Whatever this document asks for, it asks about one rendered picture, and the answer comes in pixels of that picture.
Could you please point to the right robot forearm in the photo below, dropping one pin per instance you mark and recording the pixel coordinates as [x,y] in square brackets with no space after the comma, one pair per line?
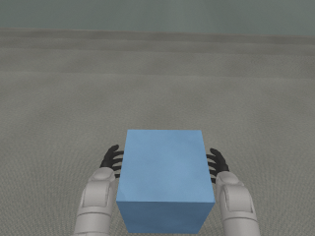
[237,212]

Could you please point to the carton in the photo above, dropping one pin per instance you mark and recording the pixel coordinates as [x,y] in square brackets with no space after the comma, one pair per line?
[165,185]

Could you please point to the right robot hand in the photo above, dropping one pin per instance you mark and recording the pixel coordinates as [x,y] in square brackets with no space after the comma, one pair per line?
[220,164]

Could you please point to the left robot hand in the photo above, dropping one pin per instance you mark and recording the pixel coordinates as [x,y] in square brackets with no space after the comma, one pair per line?
[108,160]

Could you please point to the left robot forearm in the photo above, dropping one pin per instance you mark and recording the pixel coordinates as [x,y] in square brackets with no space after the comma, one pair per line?
[96,204]

